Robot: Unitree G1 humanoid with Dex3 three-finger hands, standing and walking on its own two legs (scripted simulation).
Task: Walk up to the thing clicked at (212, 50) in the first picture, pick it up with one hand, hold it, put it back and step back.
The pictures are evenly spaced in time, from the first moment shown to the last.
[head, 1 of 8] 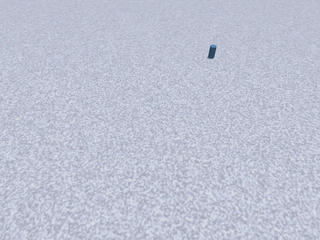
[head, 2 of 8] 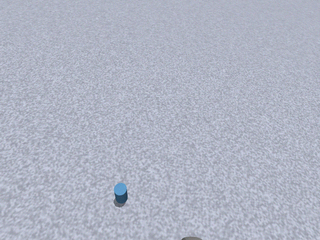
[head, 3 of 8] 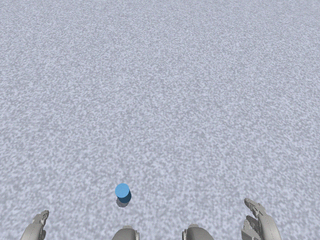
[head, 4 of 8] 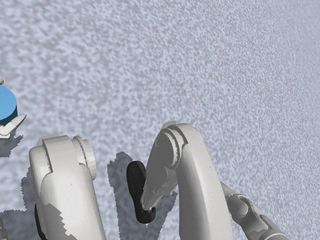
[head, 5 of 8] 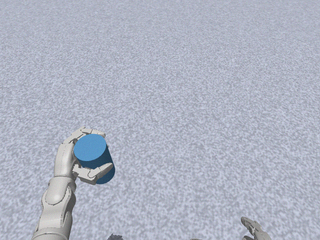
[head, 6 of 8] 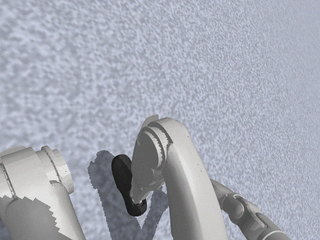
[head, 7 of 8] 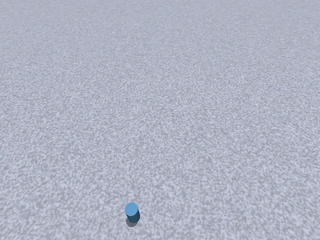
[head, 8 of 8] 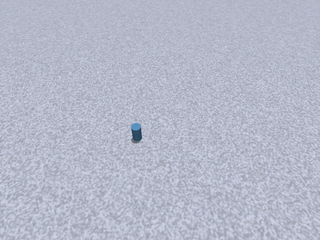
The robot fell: no
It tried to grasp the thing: yes
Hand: left
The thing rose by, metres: 0.68
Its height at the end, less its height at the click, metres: +0.00
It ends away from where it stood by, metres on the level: 0.01
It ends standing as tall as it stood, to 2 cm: yes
